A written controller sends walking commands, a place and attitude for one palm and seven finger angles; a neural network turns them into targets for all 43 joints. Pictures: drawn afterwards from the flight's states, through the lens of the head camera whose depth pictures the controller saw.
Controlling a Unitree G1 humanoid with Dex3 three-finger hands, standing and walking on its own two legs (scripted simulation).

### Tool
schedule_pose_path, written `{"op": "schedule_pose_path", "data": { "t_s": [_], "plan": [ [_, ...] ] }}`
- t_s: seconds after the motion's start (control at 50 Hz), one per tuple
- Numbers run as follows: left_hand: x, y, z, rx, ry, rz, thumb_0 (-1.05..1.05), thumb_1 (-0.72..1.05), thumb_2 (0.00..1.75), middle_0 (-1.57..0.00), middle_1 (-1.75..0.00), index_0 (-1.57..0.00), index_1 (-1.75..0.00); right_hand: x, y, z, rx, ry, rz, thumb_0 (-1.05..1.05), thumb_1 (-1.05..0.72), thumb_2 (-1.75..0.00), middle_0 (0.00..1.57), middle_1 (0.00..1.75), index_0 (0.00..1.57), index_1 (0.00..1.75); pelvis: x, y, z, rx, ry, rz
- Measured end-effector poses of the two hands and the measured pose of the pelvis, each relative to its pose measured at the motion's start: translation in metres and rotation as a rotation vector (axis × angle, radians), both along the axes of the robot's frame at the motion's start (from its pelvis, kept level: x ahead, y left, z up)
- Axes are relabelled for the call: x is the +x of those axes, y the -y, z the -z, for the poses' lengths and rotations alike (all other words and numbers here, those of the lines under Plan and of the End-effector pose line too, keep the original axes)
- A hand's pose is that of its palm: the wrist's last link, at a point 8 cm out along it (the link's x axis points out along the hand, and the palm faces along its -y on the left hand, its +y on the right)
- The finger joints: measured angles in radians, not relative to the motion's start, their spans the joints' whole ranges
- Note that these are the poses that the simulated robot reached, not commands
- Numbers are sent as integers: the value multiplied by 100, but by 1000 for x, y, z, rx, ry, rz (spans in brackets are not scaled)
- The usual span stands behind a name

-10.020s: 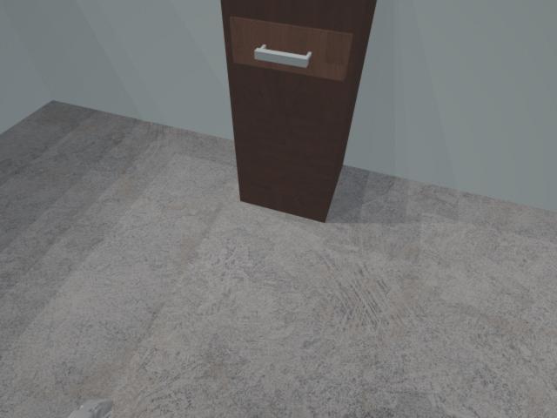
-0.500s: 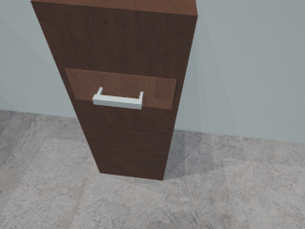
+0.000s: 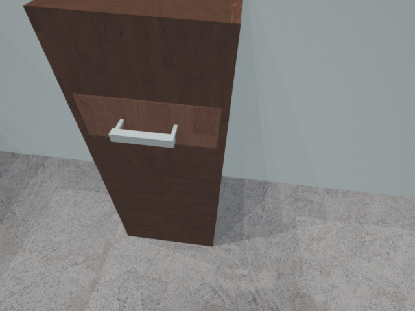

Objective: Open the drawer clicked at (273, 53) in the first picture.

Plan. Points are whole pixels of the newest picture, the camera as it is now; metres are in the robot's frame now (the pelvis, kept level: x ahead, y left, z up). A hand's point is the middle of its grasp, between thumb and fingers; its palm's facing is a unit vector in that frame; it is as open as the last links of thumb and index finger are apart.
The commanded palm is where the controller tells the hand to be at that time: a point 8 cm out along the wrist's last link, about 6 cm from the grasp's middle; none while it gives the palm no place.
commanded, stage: come to a stop and stand still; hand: left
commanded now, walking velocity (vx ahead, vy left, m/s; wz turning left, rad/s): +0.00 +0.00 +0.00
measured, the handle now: (145, 131) +0.54 +0.20 +0.01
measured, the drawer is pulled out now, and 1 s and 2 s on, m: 0.00 0.00 0.00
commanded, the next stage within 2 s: look again from close up in 0.12 s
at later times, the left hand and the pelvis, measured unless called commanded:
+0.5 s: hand out of the picture +0.05 +0.21 -0.17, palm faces +0.06 -0.97 -0.22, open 7.4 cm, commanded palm none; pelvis +0.02 +0.03 -0.01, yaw +0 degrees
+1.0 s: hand (78, 303) +0.15 +0.25 -0.06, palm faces +0.02 -0.80 -0.60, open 7.5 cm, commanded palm +0.12 +0.27 -0.04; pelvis -0.01 +0.05 -0.01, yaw +3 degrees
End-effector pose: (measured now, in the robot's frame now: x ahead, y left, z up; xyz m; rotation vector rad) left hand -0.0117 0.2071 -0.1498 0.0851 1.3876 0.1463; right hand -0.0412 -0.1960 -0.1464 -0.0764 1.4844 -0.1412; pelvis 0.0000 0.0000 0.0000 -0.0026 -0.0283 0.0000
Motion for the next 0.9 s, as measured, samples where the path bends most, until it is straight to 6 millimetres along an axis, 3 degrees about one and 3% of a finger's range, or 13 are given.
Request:
{"op": "schedule_pose_path", "data": {
  "t_s": [0.14, 0.24, 0.4, 0.56, 0.68, 0.84, 0.86, 0.9],
  "plan": [
    [-14, 13, 2, -37, -45, -24, 1, 91, 90, -19, -30, -20, -30, 1, -6, -2, 3, -13, -3, 0, -91, -90, 20, 29, 20, 29, 4, -1, -1, -3, -5, -4],
    [-14, 9, 2, -39, -49, 1, 1, 91, 90, -20, -30, -20, -30, 17, -4, 0, -6, 35, -19, 1, -91, -90, 20, 29, 20, 29, 6, -6, 2, -8, -12, -16],
    [21, -33, -1, 51, 48, -1, 1, 91, 90, -20, -30, -20, -30, 62, 2, 4, -59, 176, -20, 1, -92, -90, 20, 29, 20, 29, 19, -22, 7, -6, -10, -12],
    [57, -60, -9, 86, 154, 23, 1, 91, 90, -19, -30, -20, -30, 86, -1, -4, -81, 242, -43, 1, -93, -90, 20, 29, 20, 29, 21, -34, 5, -3, 8, 4],
    [54, -64, -9, 73, 149, 38, 1, 91, 90, -19, -30, -20, -30, 87, -6, -8, -82, 250, -47, 1, -93, -90, 20, 29, 20, 29, 15, -41, 3, -3, 17, 10],
    [24, -61, -4, 43, 72, 44, 1, 91, 90, -19, -30, -20, -30, 68, -14, -9, -79, 202, -44, 1, -92, -90, 20, 29, 20, 29, 6, -49, 1, -10, 15, 14],
    [29, -62, -9, 58, 88, 91, 1, 91, 90, -20, -30, -20, -30, 68, -14, -11, -84, 222, -47, 1, -92, -90, 20, 30, 20, 29, 3, -50, 2, -10, 17, 15],
    [58, -73, -37, 164, 286, 174, 2, 91, 90, -20, -31, -21, -30, 76, -14, -17, -109, 339, -68, 1, -92, -90, 20, 30, 20, 30, -2, -49, 5, 4, 16, 13]
  ]
}}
